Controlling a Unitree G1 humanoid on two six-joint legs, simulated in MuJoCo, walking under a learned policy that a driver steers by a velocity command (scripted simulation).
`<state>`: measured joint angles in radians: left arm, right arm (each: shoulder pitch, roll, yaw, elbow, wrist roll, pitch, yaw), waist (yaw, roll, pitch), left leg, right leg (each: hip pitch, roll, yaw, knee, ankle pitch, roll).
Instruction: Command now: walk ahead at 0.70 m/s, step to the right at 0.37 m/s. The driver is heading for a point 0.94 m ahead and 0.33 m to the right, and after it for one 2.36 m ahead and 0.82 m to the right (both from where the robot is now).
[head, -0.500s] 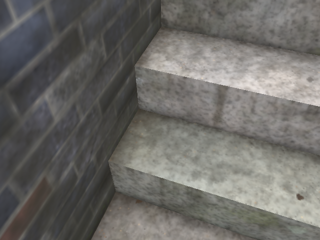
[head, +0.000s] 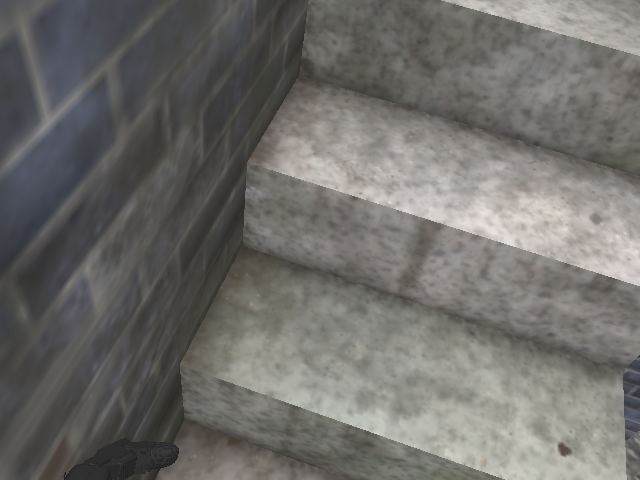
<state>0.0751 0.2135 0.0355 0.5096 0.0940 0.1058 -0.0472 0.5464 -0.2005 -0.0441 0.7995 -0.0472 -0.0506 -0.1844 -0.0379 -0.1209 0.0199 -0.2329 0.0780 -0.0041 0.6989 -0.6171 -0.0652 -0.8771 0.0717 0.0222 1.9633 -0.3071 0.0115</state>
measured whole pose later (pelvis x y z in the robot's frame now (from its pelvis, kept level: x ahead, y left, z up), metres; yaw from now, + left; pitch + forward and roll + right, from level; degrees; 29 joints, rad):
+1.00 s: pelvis +0.46 -0.18 +0.40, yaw +1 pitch +0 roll +1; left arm 0.11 0.21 0.04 0.62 0.02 -0.02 0.01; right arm 0.32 -0.23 -0.03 0.84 -0.01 -0.09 -0.13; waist -0.04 -0.03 0.10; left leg -0.39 0.01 0.15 0.71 -0.30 0.07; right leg -0.79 0.17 0.25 1.79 -0.18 0.02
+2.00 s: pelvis +0.63 -0.28 +0.47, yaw -3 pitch +2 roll -6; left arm -0.07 0.06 -0.05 0.53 0.01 0.14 -0.08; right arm 0.54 -0.09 -0.06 0.96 0.03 -0.05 -0.19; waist -0.06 -0.02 0.05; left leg 0.10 0.07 0.10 0.18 -0.01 0.01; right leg -1.03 0.07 -0.22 1.68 -0.52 -0.21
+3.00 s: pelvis +0.82 -0.40 +0.69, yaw -2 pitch +1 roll -4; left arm 0.21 0.08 -0.02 0.47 0.03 0.09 -0.01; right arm 0.29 -0.31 -0.11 0.87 -0.02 0.00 -0.09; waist 0.11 0.09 0.08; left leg -0.41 0.09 -0.21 1.13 -0.17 0.12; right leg -0.77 0.06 -0.04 1.27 -0.64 -0.15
